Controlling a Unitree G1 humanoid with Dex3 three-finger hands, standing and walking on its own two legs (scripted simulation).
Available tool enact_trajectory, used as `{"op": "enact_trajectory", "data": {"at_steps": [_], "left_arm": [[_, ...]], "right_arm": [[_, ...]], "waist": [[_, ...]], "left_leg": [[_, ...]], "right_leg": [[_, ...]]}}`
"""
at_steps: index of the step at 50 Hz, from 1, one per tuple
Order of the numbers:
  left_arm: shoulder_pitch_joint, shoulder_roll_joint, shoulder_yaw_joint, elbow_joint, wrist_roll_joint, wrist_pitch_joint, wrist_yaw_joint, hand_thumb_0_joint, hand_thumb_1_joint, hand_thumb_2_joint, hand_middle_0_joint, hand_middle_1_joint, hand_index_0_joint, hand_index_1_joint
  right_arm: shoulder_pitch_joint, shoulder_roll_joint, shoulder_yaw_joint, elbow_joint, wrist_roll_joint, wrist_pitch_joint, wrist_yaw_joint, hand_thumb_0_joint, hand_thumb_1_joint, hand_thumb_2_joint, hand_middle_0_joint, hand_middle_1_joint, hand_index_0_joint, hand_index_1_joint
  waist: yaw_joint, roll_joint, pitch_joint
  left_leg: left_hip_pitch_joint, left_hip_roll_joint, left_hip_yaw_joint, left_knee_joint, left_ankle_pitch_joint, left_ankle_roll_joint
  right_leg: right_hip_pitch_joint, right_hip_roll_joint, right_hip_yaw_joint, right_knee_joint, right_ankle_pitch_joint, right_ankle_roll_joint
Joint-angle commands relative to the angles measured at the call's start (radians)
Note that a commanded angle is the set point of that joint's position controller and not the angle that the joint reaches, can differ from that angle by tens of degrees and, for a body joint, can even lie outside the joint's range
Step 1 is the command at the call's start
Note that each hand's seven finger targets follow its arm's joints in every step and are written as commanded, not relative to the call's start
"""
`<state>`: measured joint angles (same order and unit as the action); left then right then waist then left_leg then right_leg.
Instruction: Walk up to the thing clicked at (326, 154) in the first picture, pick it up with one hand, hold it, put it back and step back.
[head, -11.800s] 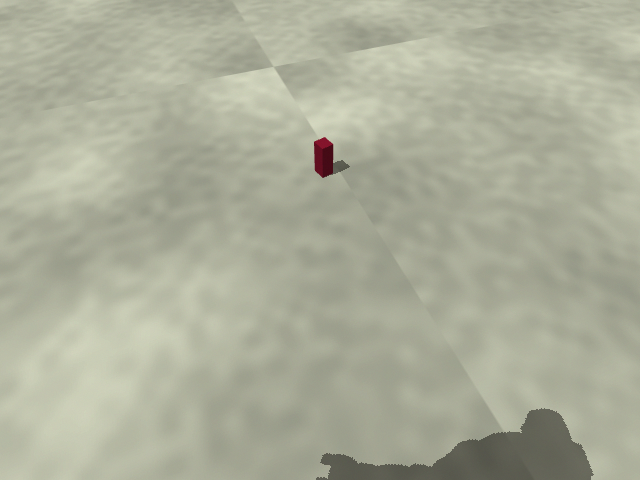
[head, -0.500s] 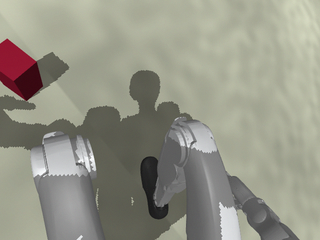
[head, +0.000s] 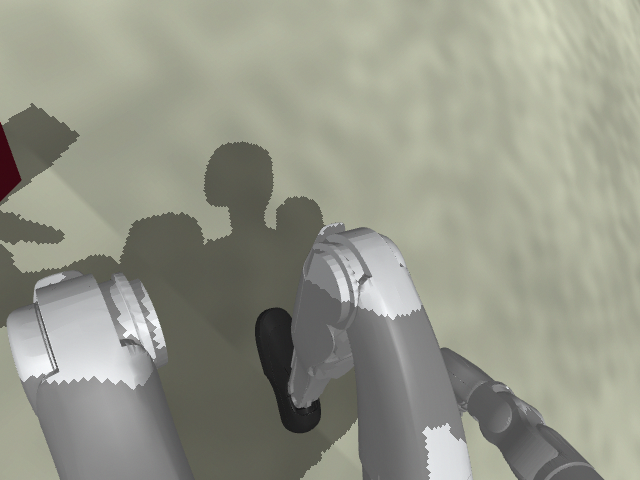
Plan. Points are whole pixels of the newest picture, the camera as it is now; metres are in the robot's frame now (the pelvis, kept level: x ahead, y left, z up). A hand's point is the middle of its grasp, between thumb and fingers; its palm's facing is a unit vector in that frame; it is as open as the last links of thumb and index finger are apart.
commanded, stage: close in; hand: left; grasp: from the side
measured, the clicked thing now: out of the picture +0.48 +0.29 -0.20
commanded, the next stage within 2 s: rest palm in 0.18 s
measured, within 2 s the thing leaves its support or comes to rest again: neither
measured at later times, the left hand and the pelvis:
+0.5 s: hand out of the picture +0.43 +0.29 -0.17, palm faces +0.38 -0.93 -0.01, open 16.9 cm; pelvis +0.00 +0.00 +0.00, yaw -1 degrees
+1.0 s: hand out of the picture +0.45 +0.29 -0.17, palm faces +0.40 -0.91 +0.00, open 14.7 cm; pelvis +0.00 +0.00 +0.00, yaw -2 degrees
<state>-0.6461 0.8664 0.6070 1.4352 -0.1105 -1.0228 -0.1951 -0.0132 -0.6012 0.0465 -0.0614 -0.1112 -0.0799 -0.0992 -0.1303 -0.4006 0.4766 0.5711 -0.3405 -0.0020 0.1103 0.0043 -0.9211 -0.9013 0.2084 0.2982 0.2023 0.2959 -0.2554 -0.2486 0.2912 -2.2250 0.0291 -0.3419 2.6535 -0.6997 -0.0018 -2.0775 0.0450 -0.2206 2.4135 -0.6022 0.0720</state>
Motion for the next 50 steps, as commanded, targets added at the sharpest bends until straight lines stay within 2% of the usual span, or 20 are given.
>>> {"op": "enact_trajectory", "data": {"at_steps": [1, 5, 9, 13, 15, 19, 20, 22, 25, 26, 31, 34, 37, 38, 40, 42, 46, 47, 48, 50], "left_arm": [[-0.221, 0.150, -0.023, -0.117, -0.035, -0.091, 0.023, 0.000, -0.611, 0.060, -0.053, -0.105, -0.068, -0.092], [-0.204, 0.172, -0.012, -0.093, -0.017, -0.117, 0.060, 0.000, -0.583, 0.081, -0.041, -0.102, -0.059, -0.087], [-0.163, 0.208, 0.018, -0.106, 0.006, -0.139, 0.097, 0.000, -0.528, 0.106, -0.034, -0.096, -0.048, -0.083], [-0.158, 0.181, 0.008, -0.144, 0.012, -0.148, 0.123, 0.000, -0.505, 0.108, -0.033, -0.092, -0.045, -0.081], [-0.168, 0.137, -0.031, -0.147, 0.021, -0.143, 0.129, 0.000, -0.418, 0.138, -0.051, -0.082, -0.051, -0.079], [-0.201, 0.113, -0.072, -0.131, 0.026, -0.138, 0.153, 0.000, -0.385, 0.142, -0.042, -0.076, -0.042, -0.073], [-0.230, 0.102, -0.086, -0.126, 0.022, -0.139, 0.158, 0.000, -0.363, 0.145, -0.038, -0.076, -0.040, -0.071], [-0.250, 0.119, -0.095, -0.120, 0.027, -0.143, 0.170, 0.000, -0.367, 0.144, -0.043, -0.079, -0.045, -0.074], [-0.232, 0.110, -0.099, -0.086, 0.038, -0.148, 0.185, 0.000, -0.340, 0.159, -0.040, -0.082, -0.043, -0.076], [-0.256, 0.130, -0.099, -0.091, 0.041, -0.155, 0.190, 0.000, -0.345, 0.158, -0.034, -0.080, -0.038, -0.074], [-0.208, 0.155, -0.068, -0.055, 0.048, -0.163, 0.216, 0.000, -0.309, 0.187, -0.038, -0.087, -0.039, -0.083], [-0.215, 0.131, -0.075, -0.059, 0.041, -0.166, 0.224, 0.000, -0.283, 0.190, -0.036, -0.084, -0.036, -0.080], [-0.222, 0.131, -0.095, -0.059, 0.058, -0.165, 0.225, 0.000, -0.231, 0.209, -0.043, -0.101, -0.045, -0.095], [-0.225, 0.147, -0.098, -0.069, 0.067, -0.164, 0.226, 0.000, -0.209, 0.200, -0.042, -0.092, -0.044, -0.085], [-0.249, 0.149, -0.102, -0.084, 0.068, -0.167, 0.228, 0.000, -0.152, 0.236, -0.174, -0.185, -0.176, -0.177], [-0.260, 0.169, -0.085, -0.106, 0.057, -0.173, 0.232, 0.000, -0.147, 0.265, -0.213, -0.222, -0.215, -0.214], [-0.277, 0.168, -0.087, -0.097, 0.047, -0.177, 0.236, 0.000, -0.090, 0.312, -0.262, -0.268, -0.266, -0.260], [-0.278, 0.152, -0.101, -0.080, 0.053, -0.169, 0.234, 0.000, -0.062, 0.326, -0.264, -0.273, -0.267, -0.265], [-0.274, 0.164, -0.091, -0.066, 0.056, -0.165, 0.234, 0.000, -0.035, 0.350, -0.303, -0.306, -0.306, -0.297], [-0.268, 0.150, -0.119, -0.058, 0.066, -0.157, 0.223, 0.000, 0.000, 0.376, -0.325, -0.328, -0.326, -0.321]], "right_arm": [[0.032, -0.346, -0.117, -0.014, -0.005, 0.008, -0.014, 0.000, -0.916, -0.901, 0.199, 0.300, 0.199, 0.300], [0.012, -0.342, -0.104, -0.027, -0.008, 0.018, -0.008, 0.000, -0.910, -0.900, 0.199, 0.300, 0.199, 0.300], [0.003, -0.335, -0.095, -0.031, -0.022, 0.029, -0.003, 0.000, -0.904, -0.900, 0.199, 0.300, 0.199, 0.300], [0.000, -0.338, -0.103, -0.031, -0.029, 0.035, 0.000, 0.000, -0.907, -0.901, 0.199, 0.300, 0.199, 0.300], [0.000, -0.342, -0.110, -0.023, -0.031, 0.035, 0.002, 0.000, -0.890, -0.900, 0.199, 0.300, 0.199, 0.300], [0.005, -0.338, -0.106, -0.017, -0.029, 0.035, 0.007, 0.000, -0.890, -0.900, 0.199, 0.300, 0.199, 0.300], [0.005, -0.337, -0.103, -0.017, -0.029, 0.035, 0.010, 0.000, -0.886, -0.899, 0.199, 0.300, 0.199, 0.300], [0.000, -0.338, -0.102, -0.016, -0.025, 0.035, 0.011, 0.000, -0.885, -0.899, 0.199, 0.300, 0.199, 0.300], [0.001, -0.334, -0.098, -0.015, -0.029, 0.035, 0.015, 0.000, -0.883, -0.899, 0.199, 0.300, 0.199, 0.300], [-0.004, -0.332, -0.093, -0.017, -0.030, 0.036, 0.016, 0.000, -0.880, -0.898, 0.199, 0.300, 0.199, 0.300], [-0.017, -0.328, -0.079, -0.029, -0.034, 0.042, 0.017, 0.000, -0.877, -0.898, 0.199, 0.300, 0.199, 0.300], [-0.017, -0.331, -0.079, -0.025, -0.041, 0.042, 0.016, 0.000, -0.877, -0.898, 0.200, 0.300, 0.200, 0.300], [-0.022, -0.336, -0.079, -0.023, -0.042, 0.045, 0.016, 0.000, -0.877, -0.898, 0.200, 0.300, 0.200, 0.300], [-0.023, -0.335, -0.079, -0.022, -0.042, 0.044, 0.015, 0.000, -0.876, -0.898, 0.200, 0.300, 0.200, 0.300], [-0.016, -0.334, -0.077, -0.017, -0.044, 0.047, 0.016, 0.000, -0.880, -0.895, 0.200, 0.300, 0.200, 0.300], [-0.010, -0.333, -0.072, -0.015, -0.045, 0.047, 0.015, 0.000, -0.883, -0.896, 0.200, 0.300, 0.200, 0.300], [-0.011, -0.336, -0.068, -0.008, -0.045, 0.048, 0.015, 0.000, -0.882, -0.895, 0.200, 0.299, 0.200, 0.299], [-0.018, -0.331, -0.068, -0.012, -0.043, 0.048, 0.015, 0.000, -0.874, -0.894, 0.200, 0.299, 0.200, 0.299], [-0.009, -0.336, -0.067, -0.011, -0.043, 0.050, 0.013, 0.000, -0.878, -0.894, 0.200, 0.299, 0.200, 0.299], [-0.021, -0.334, -0.070, -0.015, -0.042, 0.055, 0.014, 0.000, -0.877, -0.895, 0.200, 0.299, 0.200, 0.299]], "waist": [[-0.108, 0.494, -0.584], [-0.091, 0.496, -0.544], [-0.063, 0.530, -0.552], [-0.076, 0.556, -0.576], [-0.098, 0.559, -0.562], [-0.119, 0.531, -0.562], [-0.134, 0.512, -0.555], [-0.134, 0.499, -0.523], [-0.130, 0.489, -0.538], [-0.129, 0.498, -0.536], [-0.102, 0.506, -0.539], [-0.115, 0.524, -0.538], [-0.130, 0.538, -0.525], [-0.125, 0.548, -0.520], [-0.140, 0.541, -0.530], [-0.131, 0.539, -0.559], [-0.140, 0.555, -0.557], [-0.145, 0.542, -0.539], [-0.148, 0.541, -0.541], [-0.146, 0.543, -0.512]], "left_leg": [[0.382, 0.046, 0.079, -0.324, 0.090, -0.014], [0.358, 0.046, 0.065, -0.341, 0.057, -0.019], [0.367, 0.048, 0.084, -0.332, 0.096, -0.022], [0.404, 0.051, 0.082, -0.330, 0.140, -0.027], [0.415, 0.054, 0.073, -0.336, 0.136, -0.030], [0.399, 0.051, 0.067, -0.327, 0.129, -0.025], [0.379, 0.049, 0.066, -0.321, 0.108, -0.020], [0.356, 0.048, 0.064, -0.326, 0.066, -0.017], [0.374, 0.050, 0.059, -0.322, 0.073, -0.020], [0.360, 0.048, 0.062, -0.320, 0.060, -0.018], [0.366, 0.049, 0.063, -0.323, 0.086, -0.022], [0.384, 0.050, 0.064, -0.322, 0.112, -0.026], [0.403, 0.056, 0.053, -0.330, 0.132, -0.032], [0.405, 0.057, 0.053, -0.330, 0.133, -0.031], [0.405, 0.058, 0.050, -0.325, 0.133, -0.029], [0.410, 0.057, 0.054, -0.313, 0.144, -0.026], [0.418, 0.058, 0.048, -0.315, 0.149, -0.028], [0.407, 0.058, 0.048, -0.318, 0.137, -0.026], [0.412, 0.059, 0.045, -0.324, 0.139, -0.028], [0.389, 0.057, 0.052, -0.329, 0.113, -0.026]], "right_leg": [[0.259, 0.034, -0.111, -0.175, 0.132, -0.066], [0.249, 0.034, -0.124, -0.168, 0.104, -0.069], [0.287, 0.041, -0.116, -0.167, 0.129, -0.072], [0.294, 0.042, -0.119, -0.163, 0.170, -0.072], [0.274, 0.040, -0.122, -0.158, 0.171, -0.071], [0.273, 0.042, -0.126, -0.161, 0.176, -0.068], [0.264, 0.042, -0.127, -0.169, 0.161, -0.067], [0.246, 0.041, -0.129, -0.176, 0.129, -0.068], [0.254, 0.043, -0.130, -0.172, 0.135, -0.066], [0.252, 0.045, -0.131, -0.172, 0.125, -0.067], [0.278, 0.050, -0.133, -0.172, 0.140, -0.070], [0.288, 0.051, -0.134, -0.172, 0.165, -0.069], [0.277, 0.049, -0.142, -0.167, 0.179, -0.068], [0.266, 0.049, -0.140, -0.166, 0.179, -0.070], [0.274, 0.050, -0.141, -0.167, 0.181, -0.069], [0.298, 0.053, -0.136, -0.171, 0.193, -0.068], [0.296, 0.053, -0.139, -0.167, 0.200, -0.068], [0.281, 0.052, -0.138, -0.172, 0.188, -0.069], [0.288, 0.052, -0.143, -0.173, 0.187, -0.068], [0.274, 0.051, -0.138, -0.180, 0.167, -0.069]]}}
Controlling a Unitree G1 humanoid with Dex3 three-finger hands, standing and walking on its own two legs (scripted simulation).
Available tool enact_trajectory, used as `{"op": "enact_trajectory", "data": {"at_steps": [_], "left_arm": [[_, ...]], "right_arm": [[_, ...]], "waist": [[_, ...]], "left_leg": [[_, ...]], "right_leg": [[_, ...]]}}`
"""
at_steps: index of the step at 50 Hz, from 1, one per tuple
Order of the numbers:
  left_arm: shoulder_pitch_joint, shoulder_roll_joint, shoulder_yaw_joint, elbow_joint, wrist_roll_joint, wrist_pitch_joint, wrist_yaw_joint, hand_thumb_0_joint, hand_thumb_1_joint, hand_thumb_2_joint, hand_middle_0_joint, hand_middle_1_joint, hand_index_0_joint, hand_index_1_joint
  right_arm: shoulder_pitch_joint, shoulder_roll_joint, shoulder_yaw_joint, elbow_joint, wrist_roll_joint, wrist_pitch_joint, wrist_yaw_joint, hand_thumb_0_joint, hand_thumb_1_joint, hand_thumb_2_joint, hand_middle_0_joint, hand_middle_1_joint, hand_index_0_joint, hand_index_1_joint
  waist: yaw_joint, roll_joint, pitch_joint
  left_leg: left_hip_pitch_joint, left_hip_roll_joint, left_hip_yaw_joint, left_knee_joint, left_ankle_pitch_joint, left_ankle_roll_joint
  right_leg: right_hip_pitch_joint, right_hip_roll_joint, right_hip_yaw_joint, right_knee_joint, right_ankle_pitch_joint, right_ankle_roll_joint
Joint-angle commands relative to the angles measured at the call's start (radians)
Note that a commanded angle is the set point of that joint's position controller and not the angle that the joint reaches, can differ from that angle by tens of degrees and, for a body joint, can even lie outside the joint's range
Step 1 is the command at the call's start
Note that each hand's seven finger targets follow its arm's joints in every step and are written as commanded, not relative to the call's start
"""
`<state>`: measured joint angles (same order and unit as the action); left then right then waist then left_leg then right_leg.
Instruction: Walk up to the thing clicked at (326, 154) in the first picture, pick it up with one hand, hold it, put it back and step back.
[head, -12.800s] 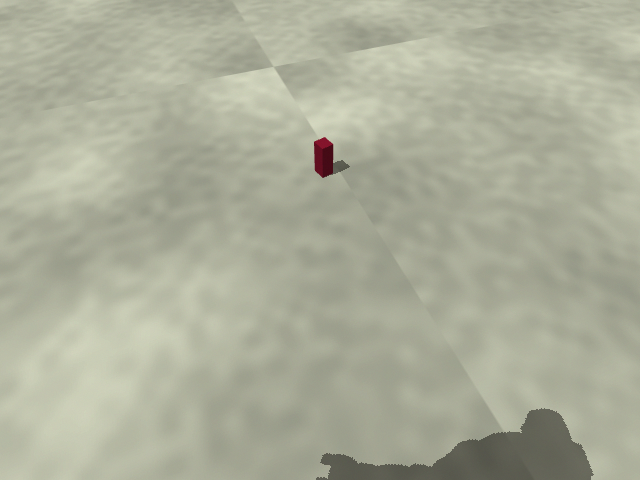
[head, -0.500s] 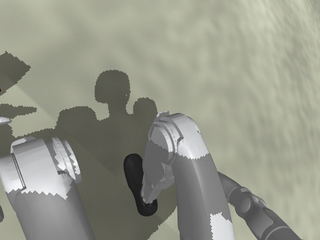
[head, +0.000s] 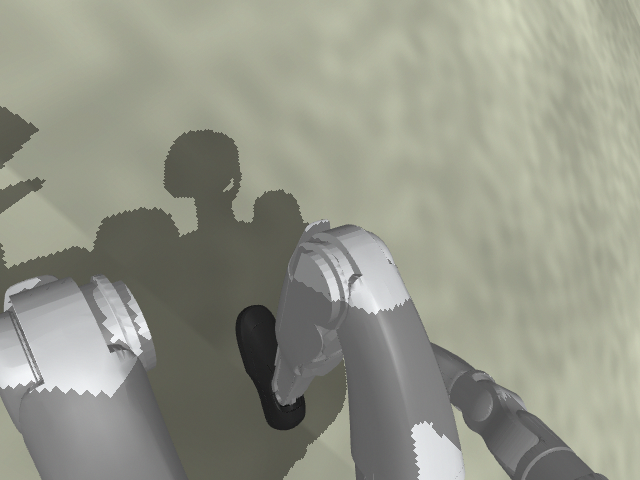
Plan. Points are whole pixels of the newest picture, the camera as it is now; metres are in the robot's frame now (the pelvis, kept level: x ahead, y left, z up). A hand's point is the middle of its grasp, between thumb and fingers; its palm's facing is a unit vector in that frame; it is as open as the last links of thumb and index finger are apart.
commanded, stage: close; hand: left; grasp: from the side
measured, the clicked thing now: out of the picture +0.47 +0.30 -0.20
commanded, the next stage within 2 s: settle in 1.36 s
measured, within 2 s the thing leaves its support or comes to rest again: leaves its support in 1.74 s
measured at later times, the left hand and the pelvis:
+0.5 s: hand out of the picture +0.45 +0.30 -0.17, palm faces +0.42 -0.91 -0.01, open 10.4 cm; pelvis +0.00 +0.00 +0.01, yaw +0 degrees
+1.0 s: hand out of the picture +0.45 +0.30 -0.17, palm faces +0.40 -0.92 -0.01, open 10.1 cm; pelvis +0.00 +0.00 +0.01, yaw -1 degrees
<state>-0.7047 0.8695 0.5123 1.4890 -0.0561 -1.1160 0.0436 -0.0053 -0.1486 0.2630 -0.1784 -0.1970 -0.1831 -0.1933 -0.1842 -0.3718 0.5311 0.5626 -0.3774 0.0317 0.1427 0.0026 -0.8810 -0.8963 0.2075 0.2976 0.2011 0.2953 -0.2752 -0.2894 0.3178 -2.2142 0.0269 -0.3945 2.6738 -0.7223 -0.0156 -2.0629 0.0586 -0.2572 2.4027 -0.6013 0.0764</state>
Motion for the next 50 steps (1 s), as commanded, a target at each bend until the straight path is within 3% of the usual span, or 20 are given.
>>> {"op": "enact_trajectory", "data": {"at_steps": [1, 4, 7, 12, 13, 16, 20, 28, 30, 38, 39, 43, 45, 47, 49, 50], "left_arm": [[-0.213, 0.167, -0.017, -0.105, 0.016, -0.058, -0.017, 0.000, 0.003, 0.385, -0.336, -0.339, -0.339, -0.331], [-0.207, 0.149, -0.028, -0.088, 0.015, -0.052, -0.019, 0.000, 0.065, 0.391, -0.356, -0.348, -0.361, -0.336], [-0.218, 0.162, 0.001, -0.102, -0.006, -0.054, -0.013, 0.000, 0.137, 0.418, -0.374, -0.368, -0.380, -0.354], [-0.248, 0.171, -0.010, -0.104, 0.000, -0.055, -0.014, 0.000, 0.242, 0.496, -0.461, -0.454, -0.467, -0.439], [-0.267, 0.160, -0.031, -0.094, 0.003, -0.056, -0.017, 0.000, 0.274, 0.519, -0.482, -0.471, -0.488, -0.458], [-0.255, 0.194, -0.009, -0.091, 0.009, -0.060, -0.015, 0.000, 0.321, 0.525, -0.468, -0.465, -0.477, -0.448], [-0.242, 0.174, -0.008, -0.078, 0.001, -0.061, -0.017, 0.000, 0.378, 0.559, -0.517, -0.501, -0.524, -0.486], [-0.241, 0.202, -0.008, -0.081, 0.013, -0.047, -0.025, 0.000, 0.389, 0.695, -0.669, -0.673, -0.676, -0.659], [-0.235, 0.174, -0.027, -0.072, 0.019, -0.046, -0.026, 0.000, 0.405, 0.725, -0.690, -0.706, -0.701, -0.690], [-0.241, 0.156, -0.024, -0.064, 0.005, -0.045, -0.019, 0.000, 0.381, 0.815, -0.799, -0.823, -0.811, -0.810], [-0.221, 0.174, -0.016, -0.067, 0.005, -0.046, -0.019, 0.000, 0.402, 0.836, -0.807, -0.843, -0.819, -0.829], [-0.238, 0.164, -0.037, -0.080, 0.014, -0.048, -0.022, 0.000, 0.397, 0.874, -0.856, -0.895, -0.870, -0.881], [-0.215, 0.167, -0.029, -0.080, 0.014, -0.049, -0.021, 0.000, 0.400, 0.901, -0.872, -0.918, -0.884, -0.906], [-0.224, 0.160, -0.033, -0.074, 0.013, -0.048, -0.018, 0.000, 0.381, 0.908, -0.899, -0.938, -0.913, -0.925], [-0.204, 0.162, -0.018, -0.075, 0.006, -0.050, -0.016, 0.000, 0.389, 0.938, -0.937, -0.975, -0.950, -0.964], [-0.219, 0.158, -0.031, -0.077, 0.007, -0.052, -0.016, 0.000, 0.372, 0.946, -0.929, -0.981, -0.942, -0.970]], "right_arm": [[0.035, -0.363, -0.121, -0.008, -0.004, 0.022, -0.021, 0.000, -0.875, -0.894, 0.200, 0.299, 0.200, 0.299], [0.030, -0.366, -0.120, -0.016, -0.003, 0.026, -0.020, 0.000, -0.877, -0.894, 0.200, 0.299, 0.200, 0.299], [0.033, -0.369, -0.118, -0.021, -0.002, 0.027, -0.019, 0.000, -0.870, -0.892, 0.200, 0.299, 0.200, 0.299], [0.033, -0.364, -0.114, -0.017, -0.003, 0.025, -0.023, 0.000, -0.862, -0.890, 0.200, 0.299, 0.200, 0.299], [0.034, -0.362, -0.108, -0.021, -0.002, 0.026, -0.022, 0.000, -0.863, -0.890, 0.200, 0.299, 0.200, 0.299], [0.036, -0.363, -0.106, -0.016, -0.007, 0.027, -0.023, 0.000, -0.855, -0.889, 0.200, 0.299, 0.200, 0.299], [0.030, -0.369, -0.108, -0.019, -0.009, 0.027, -0.024, 0.000, -0.855, -0.888, 0.200, 0.299, 0.200, 0.299], [0.033, -0.368, -0.105, -0.015, -0.009, 0.036, -0.030, 0.000, -0.857, -0.889, 0.200, 0.299, 0.200, 0.299], [0.034, -0.367, -0.105, -0.016, -0.011, 0.040, -0.028, 0.000, -0.855, -0.888, 0.200, 0.299, 0.200, 0.299], [0.023, -0.369, -0.104, -0.023, -0.010, 0.038, -0.026, 0.000, -0.861, -0.889, 0.200, 0.299, 0.199, 0.299], [0.027, -0.364, -0.103, -0.019, -0.011, 0.037, -0.026, 0.000, -0.856, -0.888, 0.200, 0.299, 0.199, 0.299], [0.021, -0.363, -0.104, -0.019, -0.012, 0.037, -0.026, 0.000, -0.860, -0.889, 0.200, 0.299, 0.199, 0.299], [0.022, -0.362, -0.104, -0.016, -0.012, 0.037, -0.027, 0.000, -0.860, -0.889, 0.200, 0.299, 0.199, 0.299], [0.020, -0.368, -0.105, -0.019, -0.012, 0.037, -0.028, 0.000, -0.862, -0.889, 0.200, 0.299, 0.199, 0.299], [0.023, -0.367, -0.104, -0.021, -0.013, 0.037, -0.027, 0.000, -0.863, -0.890, 0.200, 0.299, 0.199, 0.299], [0.019, -0.365, -0.102, -0.021, -0.011, 0.037, -0.025, 0.000, -0.862, -0.890, 0.200, 0.299, 0.199, 0.299]], "waist": [[-0.123, 0.579, -0.533], [-0.127, 0.574, -0.521], [-0.124, 0.565, -0.542], [-0.135, 0.572, -0.537], [-0.148, 0.568, -0.524], [-0.136, 0.562, -0.536], [-0.137, 0.570, -0.537], [-0.137, 0.592, -0.544], [-0.144, 0.598, -0.536], [-0.147, 0.557, -0.526], [-0.131, 0.567, -0.534], [-0.142, 0.566, -0.526], [-0.128, 0.576, -0.530], [-0.139, 0.574, -0.527], [-0.131, 0.573, -0.540], [-0.136, 0.572, -0.525]], "left_leg": [[0.371, 0.061, 0.101, -0.352, 0.122, -0.011], [0.370, 0.060, 0.092, -0.363, 0.116, -0.014], [0.379, 0.060, 0.088, -0.355, 0.123, -0.012], [0.382, 0.061, 0.094, -0.352, 0.131, -0.010], [0.361, 0.058, 0.094, -0.352, 0.113, -0.008], [0.370, 0.060, 0.094, -0.345, 0.122, -0.006], [0.389, 0.062, 0.088, -0.355, 0.128, -0.010], [0.406, 0.068, 0.089, -0.358, 0.160, -0.014], [0.418, 0.068, 0.078, -0.366, 0.168, -0.018], [0.390, 0.065, 0.077, -0.364, 0.131, -0.012], [0.392, 0.063, 0.086, -0.358, 0.138, -0.009], [0.382, 0.061, 0.091, -0.354, 0.133, -0.008], [0.395, 0.064, 0.088, -0.359, 0.144, -0.011], [0.401, 0.065, 0.079, -0.362, 0.151, -0.014], [0.407, 0.064, 0.080, -0.361, 0.156, -0.015], [0.397, 0.064, 0.079, -0.364, 0.141, -0.012]], "right_leg": [[0.248, 0.039, -0.104, -0.171, 0.155, -0.075], [0.249, 0.035, -0.109, -0.170, 0.151, -0.073], [0.257, 0.038, -0.111, -0.171, 0.159, -0.072], [0.258, 0.040, -0.107, -0.177, 0.167, -0.073], [0.260, 0.041, -0.110, -0.183, 0.154, -0.072], [0.263, 0.041, -0.106, -0.183, 0.161, -0.072], [0.266, 0.041, -0.110, -0.184, 0.165, -0.073], [0.270, 0.041, -0.108, -0.183, 0.181, -0.075], [0.263, 0.038, -0.116, -0.174, 0.185, -0.075], [0.262, 0.040, -0.118, -0.191, 0.161, -0.073], [0.274, 0.044, -0.112, -0.192, 0.167, -0.074], [0.267, 0.043, -0.112, -0.195, 0.163, -0.074], [0.270, 0.042, -0.111, -0.188, 0.169, -0.076], [0.262, 0.039, -0.117, -0.184, 0.173, -0.075], [0.275, 0.042, -0.118, -0.186, 0.177, -0.076], [0.267, 0.041, -0.117, -0.188, 0.167, -0.076]]}}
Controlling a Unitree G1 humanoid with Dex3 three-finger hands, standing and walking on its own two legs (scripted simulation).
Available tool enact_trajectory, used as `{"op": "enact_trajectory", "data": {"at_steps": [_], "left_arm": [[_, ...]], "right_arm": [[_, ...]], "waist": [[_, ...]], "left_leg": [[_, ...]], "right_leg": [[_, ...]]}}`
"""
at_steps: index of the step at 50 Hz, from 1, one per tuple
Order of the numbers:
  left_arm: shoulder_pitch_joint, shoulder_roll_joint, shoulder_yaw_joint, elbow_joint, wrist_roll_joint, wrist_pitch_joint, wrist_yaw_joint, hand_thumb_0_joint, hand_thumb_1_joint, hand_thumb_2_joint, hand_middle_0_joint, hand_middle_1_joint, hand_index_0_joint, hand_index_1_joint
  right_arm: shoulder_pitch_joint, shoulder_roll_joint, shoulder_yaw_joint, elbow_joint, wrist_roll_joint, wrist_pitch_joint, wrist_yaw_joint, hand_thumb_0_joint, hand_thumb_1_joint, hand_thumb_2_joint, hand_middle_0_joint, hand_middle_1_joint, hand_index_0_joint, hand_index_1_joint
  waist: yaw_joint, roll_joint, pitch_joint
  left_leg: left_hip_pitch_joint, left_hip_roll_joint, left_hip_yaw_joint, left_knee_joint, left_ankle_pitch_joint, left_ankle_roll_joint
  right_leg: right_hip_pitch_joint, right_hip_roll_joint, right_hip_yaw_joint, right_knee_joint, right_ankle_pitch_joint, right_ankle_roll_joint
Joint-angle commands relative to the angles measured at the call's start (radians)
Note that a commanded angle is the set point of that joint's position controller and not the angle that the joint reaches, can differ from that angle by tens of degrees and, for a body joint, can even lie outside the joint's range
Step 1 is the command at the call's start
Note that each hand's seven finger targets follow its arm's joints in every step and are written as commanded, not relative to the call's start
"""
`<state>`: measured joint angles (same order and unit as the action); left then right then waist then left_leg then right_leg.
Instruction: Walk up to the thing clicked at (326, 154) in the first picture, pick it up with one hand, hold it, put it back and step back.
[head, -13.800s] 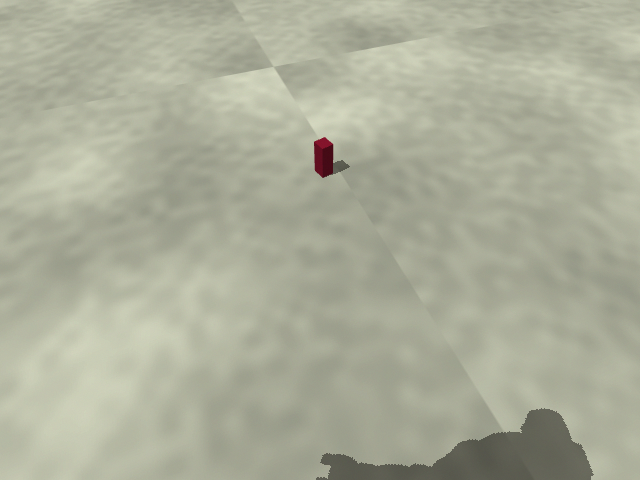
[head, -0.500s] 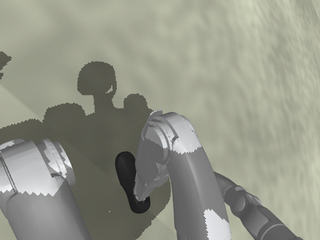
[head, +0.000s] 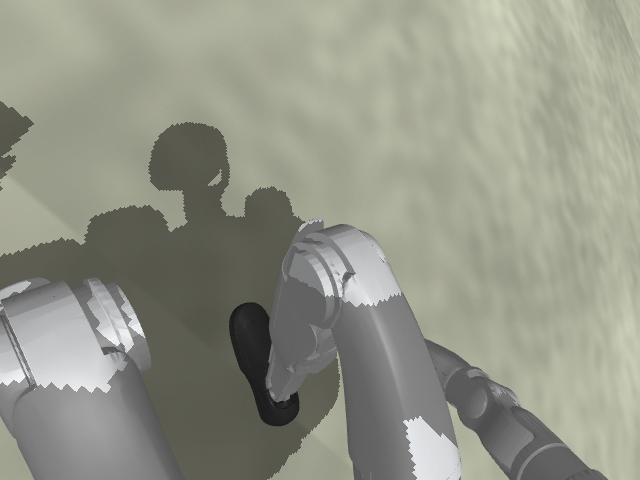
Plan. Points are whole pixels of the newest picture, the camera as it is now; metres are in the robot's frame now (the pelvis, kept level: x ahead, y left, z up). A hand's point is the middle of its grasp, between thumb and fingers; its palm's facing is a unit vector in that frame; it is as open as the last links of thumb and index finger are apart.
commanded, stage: close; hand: left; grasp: from the side
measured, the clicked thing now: out of the picture +0.47 +0.29 -0.20
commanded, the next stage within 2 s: settle in 0.36 s
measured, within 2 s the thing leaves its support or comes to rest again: leaves its support in 0.74 s
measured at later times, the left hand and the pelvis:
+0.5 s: hand out of the picture +0.44 +0.30 -0.18, palm faces +0.42 -0.91 -0.01, open 10.4 cm; pelvis +0.00 +0.00 +0.00, yaw +0 degrees
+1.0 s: hand out of the picture +0.43 +0.32 -0.12, palm faces +0.43 -0.90 -0.01, open 10.6 cm; pelvis +0.00 +0.00 +0.01, yaw +2 degrees
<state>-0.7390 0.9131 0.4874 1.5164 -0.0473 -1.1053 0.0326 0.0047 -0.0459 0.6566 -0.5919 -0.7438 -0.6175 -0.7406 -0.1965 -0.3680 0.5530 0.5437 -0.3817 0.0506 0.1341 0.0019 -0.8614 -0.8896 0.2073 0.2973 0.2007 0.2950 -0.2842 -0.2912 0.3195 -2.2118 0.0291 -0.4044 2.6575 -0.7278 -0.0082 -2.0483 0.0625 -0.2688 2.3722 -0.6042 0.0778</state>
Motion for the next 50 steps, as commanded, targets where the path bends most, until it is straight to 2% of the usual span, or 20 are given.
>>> {"op": "enact_trajectory", "data": {"at_steps": [1, 3, 4, 9, 11, 13, 17, 19, 22, 23, 24, 25, 28, 30, 33, 38, 39, 42, 47, 50], "left_arm": [[-0.174, 0.112, -0.002, -0.095, 0.001, -0.059, -0.005, 0.000, 0.365, 0.956, -0.948, -1.002, -0.963, -0.989], [-0.191, 0.102, -0.015, -0.104, 0.000, -0.062, -0.006, 0.000, 0.337, 0.953, -0.962, -1.007, -0.976, -0.996], [-0.180, 0.120, 0.003, -0.101, 0.001, -0.061, -0.004, 0.000, 0.333, 0.967, -0.970, -1.019, -0.984, -1.008], [-0.167, 0.136, 0.005, -0.094, 0.008, -0.058, -0.002, 0.000, 0.330, 1.013, -1.017, -1.080, -1.033, -1.070], [-0.178, 0.110, -0.005, -0.099, 0.001, -0.058, -0.002, 0.000, 0.316, 1.023, -1.027, -1.091, -1.043, -1.081], [-0.166, 0.135, 0.010, -0.091, 0.006, -0.059, 0.001, 0.000, 0.319, 1.062, -1.059, -1.129, -1.074, -1.121], [-0.159, 0.107, -0.003, -0.100, -0.001, -0.064, -0.005, 0.000, 0.316, 1.097, -1.103, -1.182, -1.121, -1.172], [-0.147, 0.135, 0.015, -0.091, 0.003, -0.061, -0.003, 0.000, 0.293, 1.107, -1.122, -1.203, -1.141, -1.193], [-0.149, 0.131, 0.010, -0.103, 0.000, -0.063, -0.004, 0.000, 0.272, 1.121, -1.141, -1.225, -1.160, -1.216], [-0.162, 0.100, -0.009, -0.102, -0.003, -0.064, -0.005, 0.000, 0.268, 1.144, -1.162, -1.250, -1.180, -1.241], [-0.142, 0.119, 0.008, -0.096, 0.000, -0.061, -0.002, 0.000, 0.262, 1.151, -1.166, -1.272, -1.172, -1.279], [-0.148, 0.139, 0.016, -0.103, -0.002, -0.063, 0.001, 0.000, 0.272, 1.180, -1.184, -1.285, -1.188, -1.295], [-0.164, 0.113, 0.012, -0.147, -0.018, -0.070, -0.003, 0.000, 0.262, 1.203, -1.214, -1.317, -1.219, -1.327], [-0.167, 0.128, 0.028, -0.153, -0.019, -0.069, 0.000, 0.000, 0.245, 1.222, -1.230, -1.341, -1.235, -1.351], [-0.189, 0.135, 0.022, -0.213, -0.013, -0.069, 0.002, 0.000, 0.264, 1.237, -1.257, -1.366, -1.263, -1.375], [-0.190, 0.144, 0.033, -0.344, 0.011, -0.041, 0.000, 0.000, 0.214, 1.239, -1.275, -1.389, -1.282, -1.399], [-0.163, 0.113, 0.021, -0.343, 0.009, -0.026, -0.002, 0.000, 0.196, 1.235, -1.276, -1.386, -1.281, -1.397], [-0.159, 0.112, 0.041, -0.410, 0.004, 0.013, 0.005, 0.000, 0.169, 1.237, -1.295, -1.400, -1.301, -1.412], [-0.094, -0.013, -0.023, -0.489, -0.021, 0.086, -0.012, 0.000, 0.194, 1.239, -1.327, -1.425, -1.338, -1.431], [-0.081, -0.023, -0.042, -0.554, -0.014, 0.128, -0.027, 0.000, 0.192, 1.229, -1.318, -1.423, -1.333, -1.426]], "right_arm": [[0.034, -0.368, -0.125, -0.001, -0.009, 0.018, -0.018, 0.000, -0.861, -0.889, 0.200, 0.299, 0.199, 0.299], [0.026, -0.370, -0.126, -0.001, -0.007, 0.016, -0.017, 0.000, -0.865, -0.890, 0.200, 0.299, 0.199, 0.299], [0.032, -0.369, -0.126, -0.002, -0.009, 0.017, -0.018, 0.000, -0.865, -0.890, 0.199, 0.299, 0.199, 0.299], [0.033, -0.366, -0.121, -0.001, -0.008, 0.021, -0.019, 0.000, -0.865, -0.889, 0.200, 0.299, 0.199, 0.299], [0.022, -0.364, -0.121, -0.012, -0.010, 0.020, -0.020, 0.000, -0.865, -0.890, 0.199, 0.299, 0.199, 0.299], [0.027, -0.368, -0.121, -0.005, -0.010, 0.022, -0.020, 0.000, -0.867, -0.890, 0.199, 0.299, 0.199, 0.299], [0.021, -0.366, -0.119, -0.015, -0.011, 0.021, -0.019, 0.000, -0.869, -0.890, 0.199, 0.299, 0.199, 0.299], [0.027, -0.366, -0.119, -0.009, -0.012, 0.022, -0.020, 0.000, -0.869, -0.890, 0.199, 0.299, 0.199, 0.299], [0.027, -0.366, -0.118, -0.009, -0.012, 0.023, -0.021, 0.000, -0.872, -0.891, 0.199, 0.299, 0.199, 0.299], [0.010, -0.367, -0.118, -0.018, -0.011, 0.020, -0.019, 0.000, -0.873, -0.891, 0.199, 0.299, 0.199, 0.299], [0.022, -0.368, -0.121, -0.008, -0.011, 0.020, -0.020, 0.000, -0.900, -0.901, 0.200, 0.300, 0.199, 0.300], [0.025, -0.368, -0.118, -0.008, -0.011, 0.019, -0.020, 0.000, -0.895, -0.899, 0.199, 0.300, 0.199, 0.300], [0.024, -0.365, -0.121, -0.019, -0.009, 0.016, -0.018, 0.000, -0.896, -0.899, 0.199, 0.300, 0.199, 0.300], [0.035, -0.369, -0.125, -0.009, -0.007, 0.015, -0.018, 0.000, -0.895, -0.900, 0.199, 0.300, 0.199, 0.300], [0.048, -0.365, -0.133, -0.001, -0.007, 0.014, -0.015, 0.000, -0.899, -0.900, 0.199, 0.300, 0.199, 0.300], [0.071, -0.360, -0.166, -0.001, 0.000, 0.021, -0.010, 0.000, -0.899, -0.900, 0.199, 0.300, 0.199, 0.300], [0.076, -0.358, -0.176, -0.001, 0.008, 0.027, -0.008, 0.000, -0.897, -0.899, 0.199, 0.300, 0.199, 0.300], [0.097, -0.355, -0.205, -0.004, 0.023, 0.027, -0.005, 0.000, -0.896, -0.898, 0.199, 0.300, 0.199, 0.300], [0.136, -0.332, -0.258, -0.002, 0.060, 0.022, 0.003, 0.000, -0.887, -0.894, 0.200, 0.300, 0.199, 0.300], [0.159, -0.317, -0.289, -0.002, 0.089, 0.021, 0.004, 0.000, -0.883, -0.892, 0.200, 0.300, 0.199, 0.300]], "waist": [[-0.128, 0.561, -0.526], [-0.132, 0.565, -0.518], [-0.126, 0.569, -0.533], [-0.119, 0.578, -0.525], [-0.127, 0.558, -0.539], [-0.121, 0.571, -0.515], [-0.124, 0.566, -0.517], [-0.115, 0.568, -0.530], [-0.118, 0.567, -0.533], [-0.127, 0.554, -0.505], [-0.117, 0.565, -0.516], [-0.113, 0.568, -0.520], [-0.110, 0.559, -0.535], [-0.109, 0.578, -0.543], [-0.107, 0.619, -0.570], [-0.074, 0.705, -0.629], [-0.067, 0.703, -0.623], [-0.052, 0.710, -0.660], [-0.028, 0.653, -0.699], [-0.005, 0.648, -0.705]], "left_leg": [[0.390, 0.060, 0.089, -0.346, 0.142, -0.017], [0.394, 0.062, 0.087, -0.350, 0.136, -0.019], [0.404, 0.062, 0.090, -0.347, 0.146, -0.019], [0.400, 0.064, 0.090, -0.348, 0.164, -0.020], [0.402, 0.063, 0.093, -0.339, 0.170, -0.018], [0.394, 0.064, 0.087, -0.353, 0.148, -0.019], [0.391, 0.064, 0.088, -0.350, 0.146, -0.019], [0.401, 0.065, 0.088, -0.346, 0.159, -0.018], [0.389, 0.063, 0.093, -0.340, 0.154, -0.016], [0.376, 0.062, 0.084, -0.348, 0.132, -0.017], [0.390, 0.064, 0.086, -0.349, 0.137, -0.018], [0.379, 0.062, 0.092, -0.343, 0.131, -0.015], [0.385, 0.063, 0.093, -0.343, 0.130, -0.015], [0.404, 0.065, 0.088, -0.347, 0.142, -0.018], [0.426, 0.064, 0.093, -0.351, 0.169, -0.024], [0.500, 0.068, 0.101, -0.379, 0.216, -0.039], [0.499, 0.067, 0.100, -0.390, 0.208, -0.040], [0.481, 0.060, 0.120, -0.400, 0.187, -0.034], [0.425, 0.044, 0.152, -0.409, 0.156, -0.020], [0.392, 0.039, 0.161, -0.431, 0.117, -0.014]], "right_leg": [[0.253, 0.038, -0.107, -0.161, 0.168, -0.075], [0.246, 0.036, -0.104, -0.160, 0.164, -0.075], [0.252, 0.038, -0.104, -0.161, 0.167, -0.075], [0.254, 0.038, -0.103, -0.156, 0.176, -0.078], [0.261, 0.039, -0.102, -0.161, 0.184, -0.075], [0.248, 0.037, -0.106, -0.158, 0.164, -0.078], [0.263, 0.038, -0.107, -0.162, 0.166, -0.075], [0.262, 0.039, -0.105, -0.158, 0.172, -0.076], [0.268, 0.042, -0.106, -0.160, 0.171, -0.077], [0.249, 0.038, -0.111, -0.163, 0.157, -0.076], [0.256, 0.041, -0.110, -0.162, 0.158, -0.077], [0.263, 0.042, -0.105, -0.163, 0.156, -0.077], [0.266, 0.040, -0.106, -0.165, 0.155, -0.076], [0.259, 0.040, -0.107, -0.157, 0.165, -0.076], [0.265, 0.038, -0.104, -0.147, 0.180, -0.079], [0.248, 0.028, -0.089, -0.133, 0.199, -0.086], [0.234, 0.024, -0.086, -0.134, 0.190, -0.086], [0.240, 0.022, -0.072, -0.146, 0.186, -0.087], [0.230, 0.020, -0.052, -0.173, 0.178, -0.089], [0.197, 0.015, -0.040, -0.175, 0.146, -0.094]]}}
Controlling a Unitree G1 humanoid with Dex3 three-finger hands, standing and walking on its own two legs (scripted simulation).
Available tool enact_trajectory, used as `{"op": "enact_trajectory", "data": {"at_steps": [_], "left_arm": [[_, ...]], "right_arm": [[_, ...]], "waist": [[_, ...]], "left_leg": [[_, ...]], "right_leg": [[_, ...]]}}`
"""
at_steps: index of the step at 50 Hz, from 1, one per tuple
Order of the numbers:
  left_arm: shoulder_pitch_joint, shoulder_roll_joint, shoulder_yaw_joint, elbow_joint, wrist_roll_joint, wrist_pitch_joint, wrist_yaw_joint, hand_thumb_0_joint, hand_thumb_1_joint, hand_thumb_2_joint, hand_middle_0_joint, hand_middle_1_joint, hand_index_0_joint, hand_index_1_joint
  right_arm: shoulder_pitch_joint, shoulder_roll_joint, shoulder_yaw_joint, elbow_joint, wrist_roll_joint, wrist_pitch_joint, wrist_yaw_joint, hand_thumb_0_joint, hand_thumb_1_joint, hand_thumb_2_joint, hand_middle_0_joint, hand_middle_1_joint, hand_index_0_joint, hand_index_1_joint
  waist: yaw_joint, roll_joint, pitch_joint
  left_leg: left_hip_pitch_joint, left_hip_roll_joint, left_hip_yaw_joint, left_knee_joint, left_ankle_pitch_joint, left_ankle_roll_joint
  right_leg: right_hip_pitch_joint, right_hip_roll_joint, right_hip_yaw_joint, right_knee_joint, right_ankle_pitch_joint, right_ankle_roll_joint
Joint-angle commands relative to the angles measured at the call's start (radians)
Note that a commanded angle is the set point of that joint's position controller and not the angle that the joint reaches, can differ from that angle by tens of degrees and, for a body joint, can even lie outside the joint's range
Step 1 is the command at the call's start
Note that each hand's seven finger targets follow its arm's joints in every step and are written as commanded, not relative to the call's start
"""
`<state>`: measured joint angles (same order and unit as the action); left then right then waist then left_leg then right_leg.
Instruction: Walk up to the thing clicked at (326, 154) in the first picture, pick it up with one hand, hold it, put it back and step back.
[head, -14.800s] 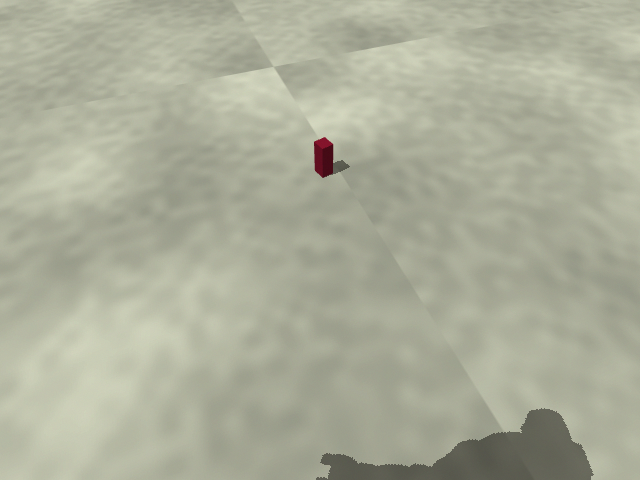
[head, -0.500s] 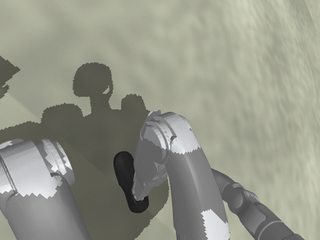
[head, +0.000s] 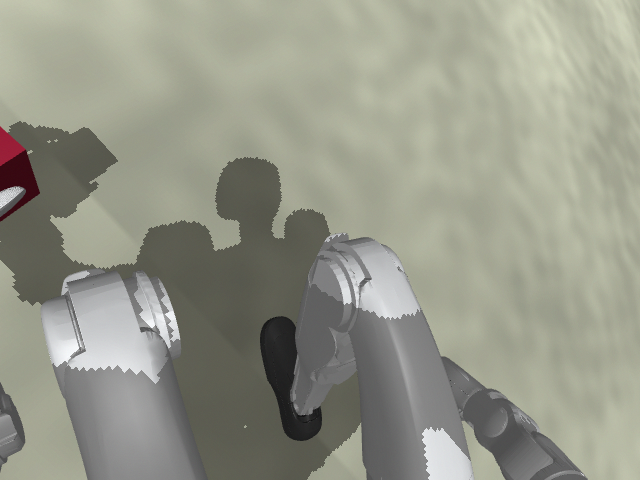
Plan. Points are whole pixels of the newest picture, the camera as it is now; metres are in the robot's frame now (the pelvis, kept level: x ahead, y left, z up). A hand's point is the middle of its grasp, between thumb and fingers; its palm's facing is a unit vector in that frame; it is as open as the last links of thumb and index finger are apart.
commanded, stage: settle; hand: left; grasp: from the side
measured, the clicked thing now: out of the picture +0.44 +0.29 -0.15
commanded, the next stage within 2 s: lift in 1.36 s
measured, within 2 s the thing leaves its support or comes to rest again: neither
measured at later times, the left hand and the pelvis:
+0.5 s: hand out of the picture +0.42 +0.32 -0.02, palm faces +0.41 -0.91 -0.07, open 10.6 cm; pelvis +0.02 -0.01 +0.03, yaw +6 degrees
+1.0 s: hand out of the picture +0.43 +0.31 +0.03, palm faces +0.39 -0.92 -0.05, open 10.6 cm; pelvis +0.03 -0.02 +0.06, yaw +9 degrees
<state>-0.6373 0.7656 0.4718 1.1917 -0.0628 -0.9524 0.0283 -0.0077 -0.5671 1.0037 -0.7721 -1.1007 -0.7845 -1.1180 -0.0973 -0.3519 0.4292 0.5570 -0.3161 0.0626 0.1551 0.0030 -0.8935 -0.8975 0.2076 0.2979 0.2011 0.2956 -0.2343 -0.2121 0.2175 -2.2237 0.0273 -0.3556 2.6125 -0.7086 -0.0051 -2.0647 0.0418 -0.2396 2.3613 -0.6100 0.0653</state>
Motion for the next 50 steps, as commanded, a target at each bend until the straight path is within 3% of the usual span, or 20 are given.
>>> {"op": "enact_trajectory", "data": {"at_steps": [1, 6, 8, 9, 11, 14, 17, 19, 22, 23, 24, 25, 26, 30, 33, 39, 43, 47, 49, 50], "left_arm": [[-0.163, 0.087, -0.046, -0.232, -0.002, -0.010, -0.028, 0.000, 0.200, 1.227, -1.329, -1.426, -1.344, -1.428], [-0.231, 0.050, -0.030, -0.370, -0.037, 0.051, -0.032, 0.000, 0.114, 1.199, -1.296, -1.409, -1.314, -1.410], [-0.221, 0.040, -0.032, -0.378, -0.035, 0.080, -0.032, 0.000, 0.110, 1.195, -1.284, -1.401, -1.300, -1.403], [-0.209, 0.002, -0.065, -0.379, -0.032, 0.093, -0.037, 0.000, 0.115, 1.193, -1.283, -1.402, -1.301, -1.403], [-0.226, 0.037, -0.038, -0.446, -0.022, 0.113, -0.039, 0.000, 0.103, 1.187, -1.277, -1.394, -1.293, -1.397], [-0.186, 0.005, -0.064, -0.450, -0.018, 0.148, -0.061, 0.000, 0.092, 1.152, -1.251, -1.364, -1.268, -1.364], [-0.176, -0.037, -0.052, -0.447, -0.043, 0.176, -0.075, 0.000, 0.081, 1.159, -1.258, -1.379, -1.277, -1.378], [-0.223, 0.010, -0.009, -0.526, -0.054, 0.182, -0.077, 0.000, 0.076, 1.173, -1.264, -1.397, -1.284, -1.395], [-0.217, -0.049, -0.045, -0.510, -0.057, 0.202, -0.092, 0.000, 0.064, 1.180, -1.265, -1.408, -1.287, -1.406], [-0.197, -0.044, -0.029, -0.500, -0.057, 0.208, -0.096, 0.000, 0.041, 1.190, -1.272, -1.416, -1.291, -1.417], [-0.193, -0.070, -0.054, -0.481, -0.059, 0.213, -0.107, 0.000, 0.041, 1.188, -1.261, -1.407, -1.279, -1.409], [-0.242, -0.040, -0.030, -0.536, -0.062, 0.208, -0.111, 0.000, 0.024, 1.187, -1.252, -1.397, -1.268, -1.401], [-0.193, -0.058, -0.032, -0.481, -0.060, 0.219, -0.116, 0.000, 0.026, 1.170, -1.239, -1.386, -1.257, -1.387], [-0.203, -0.068, -0.031, -0.499, -0.062, 0.238, -0.139, 0.000, 0.026, 1.176, -1.230, -1.385, -1.249, -1.386], [-0.245, -0.039, 0.012, -0.549, -0.077, 0.244, -0.142, 0.000, -0.014, 1.186, -1.238, -1.400, -1.256, -1.403], [-0.218, -0.075, 0.006, -0.519, -0.065, 0.266, -0.152, 0.000, -0.011, 1.205, -1.250, -1.411, -1.264, -1.417], [-0.226, -0.109, -0.006, -0.506, -0.059, 0.277, -0.152, 0.000, -0.055, 1.191, -1.234, -1.395, -1.250, -1.401], [-0.228, -0.095, 0.007, -0.519, -0.050, 0.279, -0.146, 0.000, -0.080, 1.181, -1.238, -1.389, -1.250, -1.397], [-0.249, -0.121, -0.018, -0.528, -0.045, 0.278, -0.150, 0.000, -0.049, 1.185, -1.243, -1.391, -1.256, -1.398], [-0.255, -0.092, 0.001, -0.537, -0.039, 0.279, -0.144, 0.000, -0.036, 1.198, -1.243, -1.397, -1.255, -1.406]], "right_arm": [[0.065, -0.332, -0.178, -0.018, 0.032, 0.010, -0.015, 0.000, -0.883, -0.892, 0.200, 0.300, 0.199, 0.300], [0.116, -0.300, -0.228, -0.015, 0.081, 0.004, -0.014, 0.000, -0.879, -0.891, 0.200, 0.300, 0.199, 0.300], [0.127, -0.285, -0.244, -0.012, 0.096, 0.002, -0.018, 0.000, -0.876, -0.890, 0.200, 0.300, 0.199, 0.300], [0.131, -0.279, -0.254, -0.009, 0.103, 0.000, -0.020, 0.000, -0.875, -0.889, 0.200, 0.300, 0.199, 0.300], [0.151, -0.270, -0.277, 0.001, 0.113, 0.003, -0.026, 0.000, -0.872, -0.889, 0.200, 0.300, 0.199, 0.300], [0.164, -0.249, -0.298, -0.003, 0.132, 0.007, -0.032, 0.000, -0.874, -0.889, 0.200, 0.300, 0.199, 0.300], [0.185, -0.242, -0.317, -0.006, 0.152, 0.008, -0.040, 0.000, -0.873, -0.889, 0.200, 0.300, 0.199, 0.300], [0.207, -0.233, -0.333, -0.001, 0.165, 0.010, -0.048, 0.000, -0.875, -0.889, 0.200, 0.300, 0.199, 0.300], [0.216, -0.213, -0.345, 0.008, 0.178, 0.012, -0.053, 0.000, -0.876, -0.889, 0.200, 0.300, 0.200, 0.300], [0.229, -0.208, -0.356, 0.011, 0.182, 0.009, -0.057, 0.000, -0.878, -0.891, 0.200, 0.300, 0.199, 0.300], [0.227, -0.203, -0.360, 0.016, 0.185, 0.007, -0.060, 0.000, -0.878, -0.891, 0.200, 0.300, 0.199, 0.300], [0.234, -0.200, -0.367, 0.020, 0.187, 0.006, -0.064, 0.000, -0.879, -0.892, 0.200, 0.300, 0.199, 0.300], [0.242, -0.197, -0.369, 0.016, 0.190, 0.006, -0.065, 0.000, -0.880, -0.892, 0.200, 0.300, 0.199, 0.300], [0.251, -0.192, -0.389, 0.013, 0.203, 0.007, -0.077, 0.000, -0.878, -0.891, 0.200, 0.300, 0.200, 0.300], [0.266, -0.180, -0.401, 0.013, 0.212, 0.005, -0.083, 0.000, -0.880, -0.892, 0.200, 0.300, 0.199, 0.300], [0.277, -0.161, -0.420, 0.013, 0.218, 0.003, -0.095, 0.000, -0.883, -0.894, 0.200, 0.300, 0.200, 0.300], [0.272, -0.152, -0.431, 0.013, 0.223, 0.000, -0.101, 0.000, -0.885, -0.894, 0.200, 0.300, 0.200, 0.300], [0.275, -0.149, -0.443, 0.010, 0.224, -0.004, -0.104, 0.000, -0.891, -0.896, 0.200, 0.300, 0.199, 0.300], [0.279, -0.148, -0.444, 0.011, 0.223, -0.004, -0.106, 0.000, -0.889, -0.895, 0.200, 0.300, 0.199, 0.300], [0.283, -0.148, -0.447, 0.015, 0.225, -0.006, -0.108, 0.000, -0.889, -0.895, 0.200, 0.300, 0.199, 0.300]], "waist": [[-0.051, 0.564, -0.596], [-0.021, 0.545, -0.664], [-0.005, 0.518, -0.675], [-0.006, 0.514, -0.665], [0.026, 0.529, -0.707], [0.041, 0.523, -0.739], [0.045, 0.507, -0.766], [0.066, 0.519, -0.828], [0.059, 0.498, -0.833], [0.062, 0.463, -0.849], [0.061, 0.457, -0.846], [0.064, 0.455, -0.860], [0.068, 0.445, -0.870], [0.079, 0.433, -0.921], [0.099, 0.429, -0.974], [0.106, 0.379, -0.993], [0.105, 0.372, -0.955], [0.123, 0.372, -0.985], [0.101, 0.408, -0.981], [0.112, 0.395, -0.992]], "left_leg": [[0.397, 0.037, 0.112, -0.398, 0.085, -0.017], [0.390, 0.027, 0.126, -0.433, 0.027, -0.006], [0.366, 0.021, 0.148, -0.438, -0.002, 0.002], [0.357, 0.017, 0.155, -0.449, -0.016, 0.003], [0.379, 0.016, 0.171, -0.460, -0.002, 0.002], [0.374, 0.009, 0.193, -0.470, 0.008, 0.006], [0.394, 0.004, 0.196, -0.488, 0.042, 0.005], [0.426, 0.003, 0.206, -0.491, 0.067, 0.005], [0.412, -0.002, 0.217, -0.505, 0.079, 0.008], [0.406, -0.003, 0.224, -0.497, 0.079, 0.012], [0.401, -0.003, 0.236, -0.493, 0.088, 0.014], [0.391, -0.005, 0.240, -0.489, 0.085, 0.018], [0.395, -0.008, 0.245, -0.496, 0.098, 0.018], [0.436, -0.007, 0.256, -0.510, 0.145, 0.017], [0.440, -0.009, 0.269, -0.511, 0.158, 0.019], [0.429, -0.008, 0.288, -0.511, 0.209, 0.028], [0.424, -0.010, 0.294, -0.538, 0.177, 0.031], [0.455, -0.010, 0.296, -0.559, 0.164, 0.029], [0.485, -0.010, 0.288, -0.573, 0.175, 0.024], [0.494, -0.009, 0.289, -0.574, 0.179, 0.026]], "right_leg": [[0.200, 0.031, -0.068, -0.164, 0.143, -0.082], [0.167, 0.022, -0.041, -0.179, 0.096, -0.088], [0.183, 0.022, -0.024, -0.207, 0.070, -0.088], [0.171, 0.019, -0.019, -0.212, 0.060, -0.089], [0.169, 0.015, -0.001, -0.216, 0.064, -0.093], [0.174, 0.010, 0.017, -0.226, 0.058, -0.098], [0.157, 0.001, 0.026, -0.226, 0.078, -0.100], [0.176, -0.001, 0.037, -0.236, 0.090, -0.103], [0.182, -0.007, 0.050, -0.241, 0.090, -0.103], [0.194, -0.005, 0.056, -0.256, 0.088, -0.101], [0.204, -0.007, 0.067, -0.262, 0.095, -0.100], [0.208, -0.008, 0.071, -0.265, 0.092, -0.099], [0.224, -0.011, 0.075, -0.268, 0.099, -0.098], [0.245, -0.018, 0.087, -0.284, 0.127, -0.098], [0.275, -0.021, 0.103, -0.292, 0.132, -0.098], [0.339, -0.026, 0.127, -0.321, 0.186, -0.089], [0.321, -0.028, 0.134, -0.347, 0.148, -0.091], [0.329, -0.027, 0.138, -0.360, 0.123, -0.094], [0.303, -0.030, 0.129, -0.354, 0.131, -0.099], [0.305, -0.029, 0.131, -0.356, 0.132, -0.099]]}}
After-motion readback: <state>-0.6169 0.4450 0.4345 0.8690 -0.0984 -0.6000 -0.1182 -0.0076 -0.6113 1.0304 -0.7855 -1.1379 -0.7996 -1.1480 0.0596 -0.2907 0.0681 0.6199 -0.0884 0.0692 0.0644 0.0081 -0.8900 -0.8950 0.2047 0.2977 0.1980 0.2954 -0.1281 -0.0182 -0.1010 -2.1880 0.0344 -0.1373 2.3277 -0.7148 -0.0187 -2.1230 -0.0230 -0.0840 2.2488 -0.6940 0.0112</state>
